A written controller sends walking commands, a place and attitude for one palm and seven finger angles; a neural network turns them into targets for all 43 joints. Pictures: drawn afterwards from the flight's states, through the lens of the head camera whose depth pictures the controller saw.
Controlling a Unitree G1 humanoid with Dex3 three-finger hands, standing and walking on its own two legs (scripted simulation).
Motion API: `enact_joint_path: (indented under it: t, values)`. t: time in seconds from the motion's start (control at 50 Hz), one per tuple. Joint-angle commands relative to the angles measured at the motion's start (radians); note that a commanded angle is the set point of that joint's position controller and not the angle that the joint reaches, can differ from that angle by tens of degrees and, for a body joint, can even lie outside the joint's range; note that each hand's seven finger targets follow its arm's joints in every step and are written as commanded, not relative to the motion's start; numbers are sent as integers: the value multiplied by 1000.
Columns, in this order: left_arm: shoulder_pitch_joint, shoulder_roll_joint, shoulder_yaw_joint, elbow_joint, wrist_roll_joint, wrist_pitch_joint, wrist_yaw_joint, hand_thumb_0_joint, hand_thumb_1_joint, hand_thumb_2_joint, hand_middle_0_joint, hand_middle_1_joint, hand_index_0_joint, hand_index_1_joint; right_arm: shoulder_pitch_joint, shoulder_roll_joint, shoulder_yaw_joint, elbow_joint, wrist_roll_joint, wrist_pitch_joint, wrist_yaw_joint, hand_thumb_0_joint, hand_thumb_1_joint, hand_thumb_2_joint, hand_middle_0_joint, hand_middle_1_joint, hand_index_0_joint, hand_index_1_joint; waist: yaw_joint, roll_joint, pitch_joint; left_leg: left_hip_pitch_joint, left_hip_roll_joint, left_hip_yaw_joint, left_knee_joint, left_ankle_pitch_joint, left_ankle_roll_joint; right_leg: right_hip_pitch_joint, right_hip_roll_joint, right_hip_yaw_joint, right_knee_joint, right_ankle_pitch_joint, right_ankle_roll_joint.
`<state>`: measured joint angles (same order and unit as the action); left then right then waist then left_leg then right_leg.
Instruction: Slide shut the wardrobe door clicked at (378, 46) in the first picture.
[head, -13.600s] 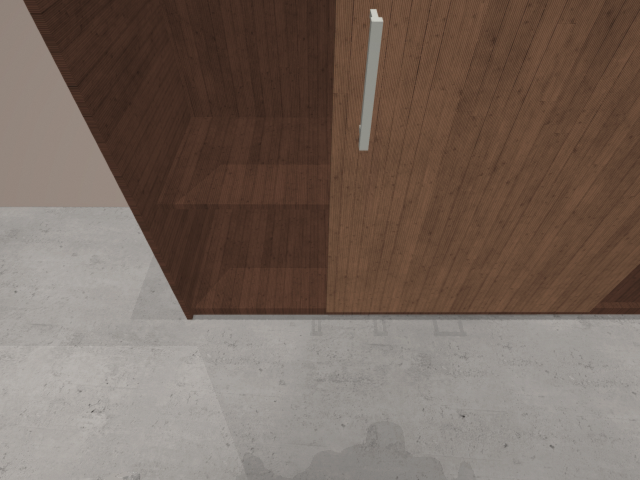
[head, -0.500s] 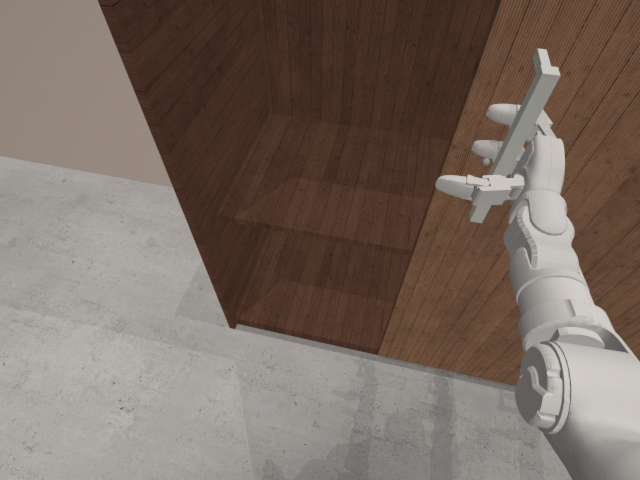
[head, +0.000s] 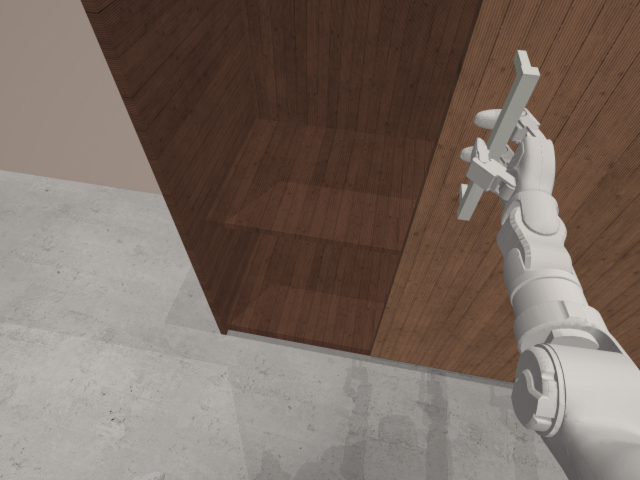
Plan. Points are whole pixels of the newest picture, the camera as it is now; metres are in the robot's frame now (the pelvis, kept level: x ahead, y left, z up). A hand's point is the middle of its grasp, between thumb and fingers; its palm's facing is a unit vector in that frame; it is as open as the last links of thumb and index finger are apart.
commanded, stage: grip the handle and tug to test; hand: right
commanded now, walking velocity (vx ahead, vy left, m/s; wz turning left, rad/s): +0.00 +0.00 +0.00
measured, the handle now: (489, 146) +0.54 -0.14 +0.15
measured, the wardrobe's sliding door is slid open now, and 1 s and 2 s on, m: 0.48 0.48 0.47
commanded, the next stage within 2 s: tug the door sideways, standing still in 0.70 s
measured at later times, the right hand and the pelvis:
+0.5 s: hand (475, 164) +0.48 -0.11 +0.16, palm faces +0.06 +1.00 +0.01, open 5.4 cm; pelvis +0.01 +0.00 +0.00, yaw +2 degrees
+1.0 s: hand (473, 163) +0.48 -0.11 +0.16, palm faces +0.07 +1.00 +0.00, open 5.4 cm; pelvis +0.05 +0.00 +0.01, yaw -1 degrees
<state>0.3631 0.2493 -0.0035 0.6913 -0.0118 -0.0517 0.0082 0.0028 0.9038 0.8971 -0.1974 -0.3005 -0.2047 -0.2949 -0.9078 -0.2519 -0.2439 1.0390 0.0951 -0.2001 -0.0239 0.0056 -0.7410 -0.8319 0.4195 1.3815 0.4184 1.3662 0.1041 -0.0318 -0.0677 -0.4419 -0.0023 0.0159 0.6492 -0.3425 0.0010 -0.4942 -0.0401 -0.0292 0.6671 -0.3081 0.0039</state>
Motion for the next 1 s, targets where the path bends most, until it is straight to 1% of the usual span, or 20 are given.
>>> enact_joint_path:
  t: [0.0, 0.02, 0.08, 0.12, 0.26, 0.38, 0.4, 0.46, 0.5, 0.54, 0.58, 0.62, 0.66, 0.7, 0.78, 0.8, 0.86, 0.88, 0.96, 0.98]
  values:
    - [68, 132, 51, -92, -6, -35, 1, 0, 900, 900, -200, -300, -200, -300, -487, -119, 19, -263, 1, -83, 14, 0, -900, -900, 450, 1400, 450, 1400, 11, 1, -373, 52, -39, 15, -72, 382, 16, 285, 36, 14, -41, 290, -31]
    - [70, 134, 52, -88, -6, -35, 1, 0, 900, 900, -200, -300, -200, -300, -506, -123, 24, -275, 1, -83, 12, 0, -900, -900, 450, 1400, 450, 1400, 21, 17, -365, 42, -40, 17, -76, 372, 13, 286, 33, 16, -40, 282, -31]
    - [72, 139, 55, -90, -4, -35, 0, 0, 900, 900, -200, -300, -200, -300, -471, -137, 5, -289, 5, -81, 10, 0, -900, -900, 450, 1400, 450, 1400, 5, 29, -369, 68, -41, 18, -76, 378, 17, 276, 34, 18, -45, 288, -31]
    - [73, 139, 54, -84, -6, -34, 2, 0, 900, 900, -200, -300, -200, -300, -486, -139, 7, -270, 6, -71, 11, 0, -900, -900, 450, 1400, 450, 1400, 17, 44, -343, 55, -42, 16, -84, 370, 12, 268, 33, 13, -50, 270, -33]
    - [67, 136, 54, -88, -7, -31, 4, 0, 900, 900, -200, -300, -200, -300, -453, -172, -21, -299, 8, -61, 15, 0, -900, -900, 450, 1400, 450, 1400, 1, 24, -340, 87, -41, 12, -86, 405, 13, 260, 36, 4, -55, 289, -34]
    - [48, 131, 57, -117, -9, -29, -4, 0, 900, 900, -200, -300, -200, -300, -318, -117, 5, -392, 15, -51, 12, 0, -900, -900, 450, 1400, 450, 1400, -30, 19, -386, 129, -42, 24, -74, 456, 21, 300, 32, 4, -56, 372, -30]
    - [39, 128, 57, -123, -12, -29, -6, 0, 900, 900, -200, -300, -200, -300, -307, -98, 18, -413, 17, -46, 12, 0, -900, -900, 450, 1400, 450, 1400, -29, -5, -385, 123, -42, 22, -75, 467, 19, 312, 31, 0, -58, 383, -29]
    - [25, 129, 61, -136, -14, -28, -9, 0, 900, 900, -200, -300, -200, -300, -234, -94, 17, -469, 20, -27, 9, 0, -900, -900, 450, 1400, 450, 1400, -44, 18, -380, 137, -44, 25, -77, 480, 20, 317, 27, -2, -60, 404, -29]
    - [17, 124, 62, -146, -16, -27, -11, 0, 900, 900, -200, -300, -200, -300, -207, -53, 50, -527, 21, -14, 9, 0, -900, -900, 450, 1400, 450, 1400, -42, 16, -394, 145, -44, 28, -75, 519, 18, 346, 24, -4, -60, 458, -30]
    - [6, 121, 64, -156, -16, -27, -12, 0, 900, 900, -200, -300, -200, -300, -147, -49, 48, -598, 27, 3, 7, 0, -900, -900, 450, 1400, 450, 1400, -58, -4, -413, 167, -41, 28, -73, 557, 17, 370, 21, -4, -57, 522, -28]
    - [-2, 116, 60, -160, -18, -26, -14, 0, 900, 900, -200, -300, -200, -300, -88, -20, 69, -622, 31, 28, 7, 0, -900, -900, 450, 1400, 450, 1400, -60, 13, -384, 183, -40, 34, -79, 579, 17, 365, 21, -6, -60, 550, -29]
    - [-9, 118, 62, -166, -19, -23, -14, 0, 900, 900, -200, -300, -200, -300, -50, -25, 61, -660, 38, 55, 5, 0, -900, -900, 450, 1400, 450, 1400, -65, 40, -370, 199, -39, 33, -82, 625, 12, 360, 20, -11, -64, 573, -31]
    - [-24, 112, 64, -179, -21, -22, -14, 0, 900, 900, -200, -300, -200, -300, 18, -32, 47, -727, 41, 75, 5, 0, -900, -900, 450, 1400, 450, 1400, -83, 20, -400, 234, -34, 31, -79, 671, 12, 379, 21, -18, -64, 620, -31]
    - [-32, 109, 62, -186, -21, -23, -15, 0, 900, 900, -200, -300, -200, -300, 58, -19, 53, -784, 46, 94, 3, 0, -900, -900, 450, 1400, 450, 1400, -85, 42, -411, 264, -29, 32, -79, 741, 8, 394, 20, -20, -65, 682, -33]
    - [-60, 100, 56, -203, -20, -23, -14, 0, 900, 900, -200, -300, -200, -300, 139, -1, 68, -883, 52, 127, 1, 0, -900, -900, 450, 1400, 450, 1400, -98, 39, -398, 304, -21, 34, -91, 777, 8, 399, 23, -25, -77, 697, -30]
    - [-57, 107, 54, -191, -22, -19, -10, 0, 900, 900, -200, -300, -200, -300, 103, -33, 50, -856, 50, 138, -2, 0, -900, -900, 450, 1400, 450, 1400, -85, 60, -368, 290, -22, 36, -97, 766, 6, 386, 22, -22, -83, 662, -29]
    - [-55, 108, 51, -155, -21, -6, 6, 0, 900, 900, -200, -300, -200, -300, -129, -12, 96, -777, 30, 162, -21, 0, -900, -900, 450, 1400, 450, 1400, -22, 36, -278, 187, -28, 34, -122, 631, 7, 380, 25, -7, -85, 537, -30]
    - [-47, 107, 51, -142, -16, -2, 11, 0, 900, 900, -200, -300, -200, -300, -206, -8, 105, -774, 26, 163, -32, 0, -900, -900, 450, 1400, 450, 1400, -8, 36, -265, 183, -24, 32, -125, 646, 7, 379, 27, -8, -79, 548, -32]
    - [-8, 99, 62, -114, -3, 4, 6, 0, 900, 900, -200, -300, -200, -300, -264, 51, 154, -750, 9, 165, -40, 0, -900, -900, 450, 1400, 450, 1400, -8, -39, -424, 175, -17, 34, -70, 797, 3, 478, 29, 11, -20, 824, -29]
    - [-3, 96, 62, -107, -1, 5, 4, 0, 900, 900, -200, -300, -200, -300, -279, 77, 178, -731, 5, 159, -44, 0, -900, -900, 450, 1400, 450, 1400, 2, -5, -424, 168, -19, 38, -72, 775, 5, 479, 29, 19, -17, 816, -29]
